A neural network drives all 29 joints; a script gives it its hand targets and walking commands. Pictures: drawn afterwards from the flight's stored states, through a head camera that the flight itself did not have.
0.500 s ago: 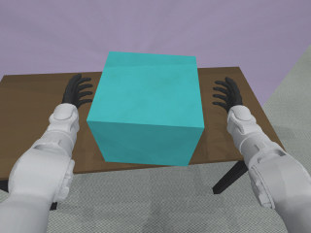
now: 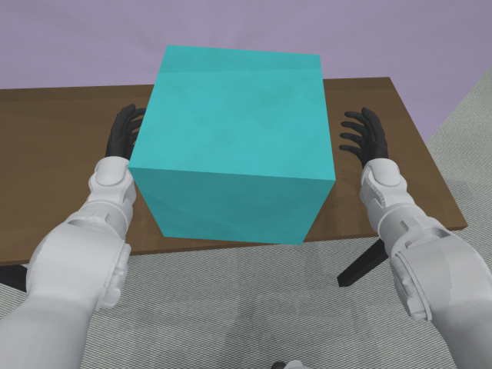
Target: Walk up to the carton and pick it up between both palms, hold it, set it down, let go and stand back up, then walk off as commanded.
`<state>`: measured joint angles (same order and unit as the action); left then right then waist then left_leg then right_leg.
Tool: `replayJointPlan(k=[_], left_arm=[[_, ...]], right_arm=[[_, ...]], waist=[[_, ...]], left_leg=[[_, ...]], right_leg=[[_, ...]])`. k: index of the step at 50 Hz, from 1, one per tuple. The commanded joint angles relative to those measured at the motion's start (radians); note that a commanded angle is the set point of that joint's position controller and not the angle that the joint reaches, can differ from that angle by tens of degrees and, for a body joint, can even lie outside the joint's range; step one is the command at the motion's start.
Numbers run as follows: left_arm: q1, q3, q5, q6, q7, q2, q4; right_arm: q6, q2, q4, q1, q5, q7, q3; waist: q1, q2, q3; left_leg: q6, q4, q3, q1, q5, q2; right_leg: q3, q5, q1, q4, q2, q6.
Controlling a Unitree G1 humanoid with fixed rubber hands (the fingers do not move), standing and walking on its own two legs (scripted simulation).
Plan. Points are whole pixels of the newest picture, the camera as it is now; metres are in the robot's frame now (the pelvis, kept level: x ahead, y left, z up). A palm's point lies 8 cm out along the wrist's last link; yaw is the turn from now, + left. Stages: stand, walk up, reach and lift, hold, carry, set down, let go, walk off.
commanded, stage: reach and lift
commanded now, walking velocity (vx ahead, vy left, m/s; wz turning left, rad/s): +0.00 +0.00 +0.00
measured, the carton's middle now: (237, 150) +0.51 +0.00 +0.02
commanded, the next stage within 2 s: none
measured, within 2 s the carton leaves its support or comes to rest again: neither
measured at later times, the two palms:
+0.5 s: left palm (127, 153) +0.47 +0.18 +0.07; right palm (348, 157) +0.44 -0.19 +0.06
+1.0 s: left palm (128, 154) +0.47 +0.18 +0.07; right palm (347, 160) +0.44 -0.18 +0.06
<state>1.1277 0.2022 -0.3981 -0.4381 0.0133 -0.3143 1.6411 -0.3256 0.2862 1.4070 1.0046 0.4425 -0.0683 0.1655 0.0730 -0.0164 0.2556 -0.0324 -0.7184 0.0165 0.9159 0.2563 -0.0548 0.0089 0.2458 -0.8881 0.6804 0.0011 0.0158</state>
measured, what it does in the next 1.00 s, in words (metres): stands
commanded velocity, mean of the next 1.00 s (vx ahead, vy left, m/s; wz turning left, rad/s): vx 0.00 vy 0.00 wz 0.00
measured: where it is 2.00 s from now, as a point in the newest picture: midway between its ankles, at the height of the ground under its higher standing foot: outside the picture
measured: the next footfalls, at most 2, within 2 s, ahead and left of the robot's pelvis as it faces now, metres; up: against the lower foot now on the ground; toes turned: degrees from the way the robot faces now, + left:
none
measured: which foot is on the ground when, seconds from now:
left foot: down 0.00-1.00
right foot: down 0.00-1.00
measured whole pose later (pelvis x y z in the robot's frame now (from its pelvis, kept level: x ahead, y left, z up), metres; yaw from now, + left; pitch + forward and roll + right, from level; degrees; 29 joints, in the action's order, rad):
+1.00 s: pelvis +0.01 +0.01 +0.02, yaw +1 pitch +21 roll -2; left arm 1.07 -0.15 -0.05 -0.48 0.01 -0.25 1.57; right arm -0.38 0.12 1.34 0.94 -0.01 -0.12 -0.32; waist 0.07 -0.01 0.15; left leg -0.02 -0.58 0.02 0.74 0.21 -0.04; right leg 0.02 0.20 -0.70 0.52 -0.01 0.02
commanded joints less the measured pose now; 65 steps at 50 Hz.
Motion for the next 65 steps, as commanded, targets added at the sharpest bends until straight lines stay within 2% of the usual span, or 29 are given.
replayJointPlan(k=[1, 4, 5, 6, 7, 8, 9, 14, 17, 19, 20, 24, 25, 29, 34, 35, 37, 40, 41, 45, 48, 51, 53, 54, 56, 62, 63, 64, 65], left_arm=[[0.342, -0.02, 0.018, -0.017, 0.007, -0.07, -0.088], [0.361, -0.022, 0.04, -0.022, 0.002, -0.043, -0.118], [0.362, -0.01, 0.036, -0.018, 0.002, -0.036, -0.112], [0.368, -0.028, 0.04, -0.023, -0.003, -0.036, -0.135], [0.358, -0.034, 0.051, -0.018, -0.007, -0.019, -0.133], [0.34, -0.063, 0.069, -0.017, -0.008, -0.03, -0.131], [0.34, -0.05, 0.078, -0.008, -0.007, -0.024, -0.116], [0.347, -0.057, 0.109, -0.007, -0.019, 0.018, -0.182], [0.347, -0.091, 0.131, -0.008, -0.027, 0.025, -0.192], [0.35, -0.09, 0.153, -0.008, -0.035, 0.038, -0.211], [0.346, -0.1, 0.16, -0.004, -0.035, 0.041, -0.182], [0.367, -0.102, 0.157, -0.014, -0.037, 0.057, -0.192], [0.372, -0.118, 0.16, -0.018, -0.04, 0.054, -0.18], [0.371, -0.116, 0.17, -0.023, -0.043, 0.079, -0.174], [0.349, -0.172, 0.204, -0.046, -0.026, 0.083, -0.17], [0.355, -0.161, 0.207, -0.043, -0.022, 0.092, -0.165], [0.353, -0.178, 0.216, -0.046, -0.016, 0.091, -0.15], [0.35, -0.198, 0.247, -0.052, -0.012, 0.116, -0.191], [0.354, -0.204, 0.256, -0.057, -0.007, 0.137, -0.183], [0.354, -0.262, 0.325, -0.064, 0.025, 0.212, -0.189], [0.31, -0.335, 0.434, -0.073, 0.075, 0.337, -0.2], [0.298, -0.433, 0.58, -0.069, 0.144, 0.524, -0.154], [0.232, -0.448, 0.628, -0.084, 0.14, 0.574, -0.209], [0.24, -0.474, 0.654, -0.079, 0.138, 0.568, -0.179], [0.197, -0.507, 0.691, -0.066, 0.13, 0.566, -0.204], [0.082, -0.474, 0.708, -0.041, 0.102, 0.62, -0.3], [0.073, -0.467, 0.709, -0.044, 0.105, 0.622, -0.302], [0.021, -0.48, 0.709, -0.039, 0.109, 0.626, -0.321], [0.036, -0.466, 0.709, -0.038, 0.111, 0.628, -0.328]], right_arm=[[-0.015, 0.054, -0.084, 0.332, -0.005, -0.01, -0.008], [-0.023, 0.042, -0.094, 0.346, -0.045, -0.021, -0.046], [-0.026, 0.043, -0.083, 0.348, -0.051, -0.027, -0.055], [-0.029, 0.034, -0.115, 0.366, -0.069, -0.031, -0.067], [-0.032, 0.037, -0.084, 0.36, -0.08, -0.035, -0.087], [-0.036, 0.038, -0.093, 0.339, -0.096, -0.038, -0.092], [-0.036, 0.044, -0.056, 0.341, -0.114, -0.045, -0.118], [-0.051, -0.003, -0.081, 0.339, -0.146, -0.054, -0.158], [-0.05, -0.001, -0.092, 0.351, -0.149, -0.043, -0.163], [-0.048, -0.014, -0.082, 0.338, -0.164, -0.041, -0.188], [-0.045, -0.009, -0.069, 0.351, -0.168, -0.04, -0.182], [-0.038, -0.045, -0.079, 0.355, -0.186, -0.032, -0.188], [-0.036, -0.054, -0.077, 0.36, -0.188, -0.03, -0.183], [-0.04, -0.063, -0.086, 0.364, -0.21, -0.032, -0.213], [-0.042, -0.108, -0.102, 0.337, -0.245, -0.027, -0.225], [-0.041, -0.108, -0.097, 0.34, -0.26, -0.026, -0.24], [-0.035, -0.123, -0.084, 0.335, -0.281, -0.026, -0.25], [-0.044, -0.16, -0.122, 0.3, -0.321, -0.026, -0.28], [-0.046, -0.185, -0.119, 0.308, -0.325, -0.02, -0.281], [-0.06, -0.281, -0.155, 0.317, -0.43, 0.008, -0.359], [-0.084, -0.455, -0.166, 0.256, -0.543, 0.054, -0.407], [-0.092, -0.681, -0.171, 0.235, -0.744, 0.112, -0.505], [-0.121, -0.72, -0.197, 0.153, -0.825, 0.129, -0.513], [-0.11, -0.708, -0.17, 0.172, -0.855, 0.139, -0.539], [-0.108, -0.718, -0.184, 0.144, -0.873, 0.151, -0.526], [-0.136, -0.736, -0.203, 0.09, -0.879, 0.148, -0.491], [-0.138, -0.754, -0.177, 0.059, -0.885, 0.142, -0.486], [-0.145, -0.739, -0.185, 0.017, -0.876, 0.141, -0.465], [-0.146, -0.741, -0.18, 0.029, -0.88, 0.138, -0.479]], waist=[[0.009, -0.018, 0.582], [0.018, -0.056, 0.592], [0.04, -0.054, 0.571], [0.021, -0.047, 0.606], [0.04, -0.046, 0.577], [0.031, -0.036, 0.601], [0.049, -0.069, 0.576], [0.052, -0.095, 0.609], [0.019, -0.095, 0.592], [0.032, -0.116, 0.593], [0.019, -0.097, 0.573], [0.026, -0.079, 0.56], [0.008, -0.072, 0.55], [0.028, -0.083, 0.56], [0.009, -0.06, 0.546], [0.034, -0.056, 0.527], [0.017, -0.053, 0.499], [0.029, -0.064, 0.52], [0.015, -0.071, 0.51], [0.02, -0.038, 0.508], [0.005, -0.054, 0.479], [0.019, -0.035, 0.354], [0.01, -0.044, 0.375], [0.013, -0.05, 0.323], [-0.012, -0.057, 0.29], [-0.006, -0.032, 0.288], [0.013, -0.025, 0.269], [-0.002, -0.008, 0.241], [0.01, -0.02, 0.254]], left_leg=[[0.0, 0.008, -0.058, -0.414, -0.264, 0.063], [-0.019, 0.003, -0.048, -0.445, -0.28, 0.058], [-0.024, 0.006, -0.045, -0.452, -0.271, 0.057], [-0.023, -0.003, -0.048, -0.461, -0.292, 0.057], [-0.03, -0.004, -0.046, -0.482, -0.302, 0.054], [-0.027, -0.006, -0.047, -0.499, -0.317, 0.054], [-0.038, 0.002, -0.035, -0.498, -0.299, 0.055], [-0.059, 0.005, -0.036, -0.544, -0.382, 0.05], [-0.056, 0.012, -0.036, -0.545, -0.38, 0.047], [-0.062, 0.023, -0.028, -0.566, -0.369, 0.042], [-0.057, 0.029, -0.03, -0.555, -0.362, 0.04], [-0.049, 0.042, -0.028, -0.558, -0.329, 0.042], [-0.045, 0.043, -0.034, -0.542, -0.318, 0.041], [-0.054, 0.049, -0.027, -0.574, -0.353, 0.041], [-0.035, 0.049, -0.043, -0.538, -0.343, 0.048], [-0.036, 0.061, -0.038, -0.548, -0.346, 0.046], [-0.029, 0.066, -0.038, -0.535, -0.321, 0.044], [-0.028, 0.082, -0.042, -0.56, -0.305, 0.048], [-0.028, 0.077, -0.044, -0.559, -0.325, 0.049], [-0.03, 0.096, -0.05, -0.572, -0.343, 0.051], [-0.031, 0.123, -0.072, -0.611, -0.379, 0.058], [-0.017, 0.191, -0.08, -0.619, -0.3, 0.061], [-0.02, 0.222, -0.09, -0.647, -0.32, 0.061], [-0.025, 0.231, -0.085, -0.639, -0.337, 0.06], [-0.03, 0.248, -0.091, -0.678, -0.388, 0.052], [-0.045, 0.256, -0.093, -0.789, -0.591, 0.031], [-0.044, 0.255, -0.095, -0.779, -0.593, 0.036], [-0.04, 0.267, -0.099, -0.796, -0.611, 0.036], [-0.039, 0.273, -0.098, -0.768, -0.578, 0.035]], right_leg=[[0.057, -0.259, 0.239, -0.059, 0.024, 0.016], [0.066, -0.241, 0.204, -0.06, 0.029, 0.006], [0.073, -0.229, 0.198, -0.071, 0.03, 0.007], [0.071, -0.238, 0.194, -0.069, 0.026, 0.002], [0.075, -0.252, 0.198, -0.067, 0.033, 0.002], [0.069, -0.266, 0.209, -0.074, 0.032, 0.008], [0.074, -0.247, 0.193, -0.085, 0.034, 0.004], [0.081, -0.281, 0.204, -0.104, 0.039, -0.004], [0.069, -0.25, 0.201, -0.106, 0.038, -0.004], [0.076, -0.226, 0.182, -0.117, 0.043, -0.011], [0.073, -0.212, 0.182, -0.124, 0.045, -0.009], [0.073, -0.19, 0.198, -0.136, 0.038, -0.007], [0.063, -0.167, 0.193, -0.136, 0.037, -0.01], [0.07, -0.196, 0.187, -0.146, 0.039, -0.013], [0.05, -0.219, 0.255, -0.145, 0.032, -0.007], [0.064, -0.232, 0.258, -0.153, 0.037, -0.004], [0.053, -0.198, 0.247, -0.154, 0.028, -0.007], [0.056, -0.194, 0.269, -0.172, 0.029, -0.007], [0.056, -0.207, 0.27, -0.166, 0.025, -0.01], [0.061, -0.233, 0.323, -0.183, 0.021, -0.008], [0.059, -0.281, 0.411, -0.202, 0.013, -0.01], [0.08, -0.249, 0.473, -0.256, -0.003, -0.012], [0.084, -0.315, 0.518, -0.276, -0.001, -0.008], [0.088, -0.327, 0.519, -0.277, 0.0, -0.009], [0.093, -0.356, 0.563, -0.295, 0.006, -0.004], [0.11, -0.5, 0.601, -0.325, 0.027, 0.0], [0.105, -0.528, 0.622, -0.329, 0.025, 0.0], [0.108, -0.551, 0.64, -0.335, 0.025, 0.006], [0.104, -0.534, 0.631, -0.336, 0.02, 0.004]])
